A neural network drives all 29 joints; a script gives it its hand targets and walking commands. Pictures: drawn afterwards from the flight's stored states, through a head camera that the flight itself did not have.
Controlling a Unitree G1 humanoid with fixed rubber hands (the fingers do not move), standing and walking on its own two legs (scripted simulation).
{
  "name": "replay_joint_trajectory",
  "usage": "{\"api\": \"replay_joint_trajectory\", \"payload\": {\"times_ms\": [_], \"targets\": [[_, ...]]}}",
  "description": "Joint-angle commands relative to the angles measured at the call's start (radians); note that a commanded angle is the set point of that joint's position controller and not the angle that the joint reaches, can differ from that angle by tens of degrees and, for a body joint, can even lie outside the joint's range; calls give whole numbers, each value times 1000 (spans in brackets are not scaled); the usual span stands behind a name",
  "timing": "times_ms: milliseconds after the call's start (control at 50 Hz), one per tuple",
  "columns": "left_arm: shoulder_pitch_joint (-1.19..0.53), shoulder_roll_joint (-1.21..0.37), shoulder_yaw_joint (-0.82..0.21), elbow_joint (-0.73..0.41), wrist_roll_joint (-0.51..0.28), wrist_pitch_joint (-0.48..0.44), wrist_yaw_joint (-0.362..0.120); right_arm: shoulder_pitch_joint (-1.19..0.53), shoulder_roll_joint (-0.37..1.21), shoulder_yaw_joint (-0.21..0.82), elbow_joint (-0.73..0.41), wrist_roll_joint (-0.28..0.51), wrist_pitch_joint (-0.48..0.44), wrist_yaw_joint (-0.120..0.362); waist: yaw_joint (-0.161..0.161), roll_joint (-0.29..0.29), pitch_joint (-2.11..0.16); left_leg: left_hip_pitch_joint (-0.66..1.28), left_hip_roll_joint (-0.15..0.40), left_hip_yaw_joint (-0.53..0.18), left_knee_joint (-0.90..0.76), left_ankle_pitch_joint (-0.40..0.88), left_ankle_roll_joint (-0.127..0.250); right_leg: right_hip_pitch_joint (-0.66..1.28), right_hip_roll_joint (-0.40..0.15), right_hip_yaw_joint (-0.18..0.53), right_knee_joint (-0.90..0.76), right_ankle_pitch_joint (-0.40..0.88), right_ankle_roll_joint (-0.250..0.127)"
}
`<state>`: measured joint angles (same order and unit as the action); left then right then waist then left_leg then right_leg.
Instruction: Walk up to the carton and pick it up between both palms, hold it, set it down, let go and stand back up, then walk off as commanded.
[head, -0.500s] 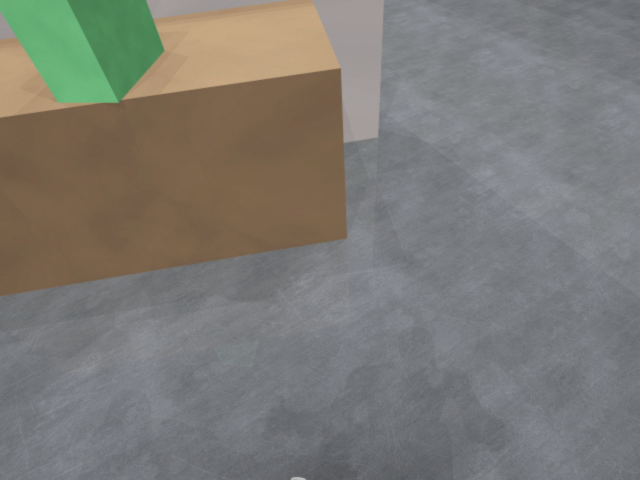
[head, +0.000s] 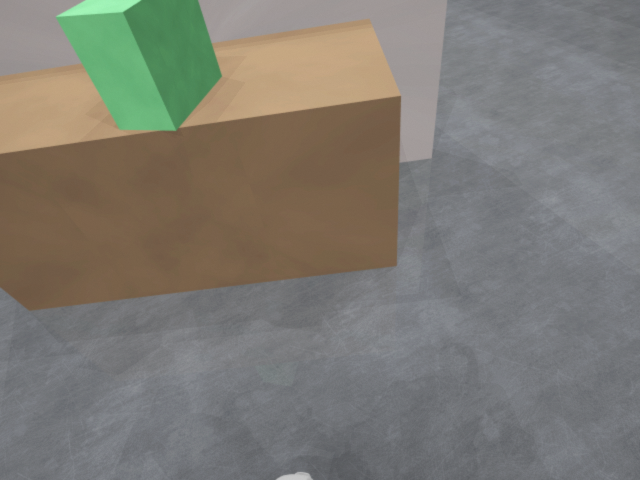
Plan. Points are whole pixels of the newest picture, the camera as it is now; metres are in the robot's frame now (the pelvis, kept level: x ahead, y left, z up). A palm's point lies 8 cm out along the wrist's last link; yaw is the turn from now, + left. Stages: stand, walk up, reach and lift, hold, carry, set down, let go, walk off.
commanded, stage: walk up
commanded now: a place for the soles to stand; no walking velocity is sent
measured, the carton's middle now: (153, 51) +1.14 +0.52 +0.11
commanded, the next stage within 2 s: none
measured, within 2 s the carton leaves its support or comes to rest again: neither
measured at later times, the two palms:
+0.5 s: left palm out of the picture +0.15 +0.40 -0.07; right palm (530, 467) +0.19 -0.22 -0.12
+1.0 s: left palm (32, 446) +0.21 +0.47 -0.09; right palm (454, 397) +0.29 -0.14 -0.13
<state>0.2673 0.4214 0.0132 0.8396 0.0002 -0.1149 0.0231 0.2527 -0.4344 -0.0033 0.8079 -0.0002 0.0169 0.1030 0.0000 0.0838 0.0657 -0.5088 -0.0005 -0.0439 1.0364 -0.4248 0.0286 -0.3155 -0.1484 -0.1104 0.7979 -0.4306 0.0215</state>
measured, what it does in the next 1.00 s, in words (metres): walks ahead: left foot, then right foot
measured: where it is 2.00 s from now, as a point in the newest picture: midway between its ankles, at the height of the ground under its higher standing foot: (284, 448)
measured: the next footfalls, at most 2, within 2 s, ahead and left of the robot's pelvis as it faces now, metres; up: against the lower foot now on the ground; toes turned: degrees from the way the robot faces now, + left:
left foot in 0.10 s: +0.14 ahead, +0.18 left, +0.00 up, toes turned +1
right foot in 0.52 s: +0.21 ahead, -0.04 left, +0.00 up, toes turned -2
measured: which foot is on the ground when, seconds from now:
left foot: up 0.00-0.08, down 0.10-0.52, up 0.54-0.90, down 0.92-1.00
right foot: down 0.00-0.12, up 0.14-0.50, down 0.52-0.94, up 0.96-1.00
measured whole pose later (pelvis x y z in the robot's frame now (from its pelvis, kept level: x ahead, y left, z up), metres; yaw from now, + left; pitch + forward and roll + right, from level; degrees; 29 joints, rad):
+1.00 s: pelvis +0.18 +0.15 -0.01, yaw +7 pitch -3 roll -1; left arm 0.28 0.41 0.01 0.84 0.00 -0.06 0.02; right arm 0.29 -0.43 0.00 0.81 0.00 0.00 0.09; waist 0.00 0.08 0.07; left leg -0.48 0.00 -0.03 0.86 -0.32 0.00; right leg -0.39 -0.14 -0.07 1.06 -0.50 -0.01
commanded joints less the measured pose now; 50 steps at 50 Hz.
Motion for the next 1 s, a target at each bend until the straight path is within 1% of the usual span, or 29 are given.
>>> {"api": "replay_joint_trajectory", "payload": {"times_ms": [0,40,80,100,120,140,180,240,320,360,420,460,480,500,520,540,560,620,680,760,800,840,860,880,900,920,940,960,980], "targets": [[93,413,158,-21,13,-15,12,-89,-196,-131,-107,-27,-38,9,43,-276,-40,-124,56,62,-195,-33,-34,191,-256,123,-344,197,-249],[-3,414,161,-42,19,-2,7,28,-219,-151,-77,-29,-42,6,-47,-277,-134,49,33,115,-289,24,-22,136,-257,96,-241,105,-230],[-15,316,122,-52,4,6,4,233,-225,-162,-5,-38,-61,-14,-157,0,-229,406,-65,93,-500,88,15,-42,-104,-76,217,295,-134],[-27,195,79,-74,-5,15,5,282,-317,-183,-13,-57,-67,-33,-193,249,-202,538,101,-317,-601,3,53,-344,1,-33,443,79,-77],[-89,197,74,-105,-21,12,11,183,-393,-188,-53,-38,-72,-44,-159,262,-111,487,243,-755,-826,-155,129,-557,120,-9,525,-183,-52],[-126,277,80,-90,-9,21,15,133,-405,-191,-60,-22,-68,-42,-135,98,-86,423,270,-783,-802,-180,156,-523,72,100,520,-133,-67],[-92,243,69,-43,-14,19,14,129,-315,-174,-64,-22,-64,-58,-100,76,-9,374,194,-533,-702,91,93,-511,16,92,448,-18,-70],[23,255,82,-8,-12,16,7,74,-256,-150,-93,-22,-63,-54,-54,46,-57,349,184,-437,-679,175,105,-386,19,113,323,22,-68],[-5,236,78,-13,-3,8,4,87,-264,-143,-108,-30,-62,-49,-60,41,-64,389,220,-459,-663,44,226,-379,27,80,168,-6,-65],[-31,253,93,-16,-2,4,4,85,-264,-140,-100,-33,-60,-38,-74,-26,6,319,220,-500,-685,7,210,-351,46,84,117,-27,-65],[18,253,86,-18,-7,-12,7,94,-264,-144,-100,-37,-52,-37,-83,54,-95,379,189,-417,-597,203,218,-257,81,39,-19,-35,-69],[161,217,89,22,-10,-38,17,-22,-229,-129,-130,-30,-41,-30,23,6,-132,166,119,-219,-411,365,194,67,113,-20,-253,157,-85],[285,263,118,50,1,-46,29,-67,-168,-115,-151,-22,-46,-31,113,-99,-183,-9,30,-120,-184,429,120,338,67,80,-326,198,-101],[334,357,154,53,18,-46,37,-23,-82,-88,-157,-26,-57,-27,112,-290,-216,-243,-83,-46,33,126,34,500,-188,443,-429,137,-145],[299,423,168,38,13,-41,38,-48,-138,-91,-152,-32,-41,-40,124,-325,-195,-389,-98,-90,144,-112,6,505,-365,709,-515,-42,-214],[264,414,168,15,2,-35,38,-50,-230,-106,-123,-32,-39,-44,110,-150,-176,-368,-52,-141,169,-107,5,464,-378,684,-483,-6,-234],[197,364,157,3,3,-34,39,-34,-221,-105,-115,-27,-42,-40,66,-117,-126,-370,-22,-116,166,-47,5,429,-318,559,-438,131,-222],[153,316,129,-24,6,-27,35,-35,-197,-116,-90,-40,-31,-27,47,-160,-26,-311,40,-70,146,49,-30,240,-231,317,-471,142,-226],[177,335,138,-5,-8,-31,29,-28,-195,-121,-94,-34,-24,-20,48,-182,-53,-285,49,-65,90,94,-28,258,-219,259,-409,282,-188],[118,400,151,-29,15,-17,24,-120,-213,-133,-117,-42,-26,-13,66,-198,-2,-248,92,-9,-33,-8,-47,177,-290,305,-403,85,-286],[61,430,156,-46,18,-15,24,-96,-219,-145,-116,-34,-25,-4,39,-260,-15,-133,107,-7,-111,11,-36,84,-249,260,-399,-122,-257],[2,408,159,-42,27,-8,18,19,-213,-151,-102,-38,-37,-1,-32,-282,-46,-23,86,50,-265,-1,-6,88,-238,202,-321,-19,-242],[-15,402,146,-45,22,2,16,97,-215,-159,-56,-36,-41,-6,-77,-189,-106,154,38,119,-318,52,-1,1,-207,128,-206,48,-212],[-40,341,130,-39,22,7,13,200,-216,-164,-17,-40,-49,-21,-143,-69,-160,306,1,114,-411,57,0,-76,-158,41,1,120,-170],[-39,249,94,-38,10,18,10,300,-255,-181,-4,-54,-62,-36,-192,100,-179,446,22,-79,-551,-48,12,-212,-68,-13,343,195,-116],[0,136,59,-62,-4,19,12,219,-341,-190,-50,-59,-71,-53,-141,343,-80,475,184,-547,-740,-161,55,-508,98,1,507,-113,-58],[-48,231,74,-61,-12,30,23,125,-387,-195,-80,-41,-67,-54,-135,146,-76,375,298,-814,-875,-388,112,-550,112,102,526,-165,-72],[-65,285,80,-52,-1,31,21,81,-370,-193,-82,-31,-58,-55,-99,8,-17,304,294,-743,-863,-475,132,-504,74,108,515,-111,-65],[-47,270,79,-33,-12,29,14,72,-354,-180,-78,-41,-52,-55,-82,31,-8,307,255,-626,-798,-363,155,-488,53,110,465,-73,-75]]}}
